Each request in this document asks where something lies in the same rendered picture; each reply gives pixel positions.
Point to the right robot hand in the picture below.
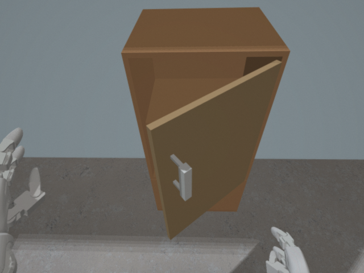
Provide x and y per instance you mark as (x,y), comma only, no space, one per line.
(292,258)

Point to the robot left forearm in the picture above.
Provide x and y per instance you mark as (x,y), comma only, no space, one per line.
(8,263)

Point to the left robot hand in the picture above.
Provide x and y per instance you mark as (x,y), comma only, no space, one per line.
(28,201)

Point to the cupboard door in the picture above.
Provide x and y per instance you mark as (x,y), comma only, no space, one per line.
(216,136)

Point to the handle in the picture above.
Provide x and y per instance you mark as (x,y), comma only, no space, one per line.
(185,178)

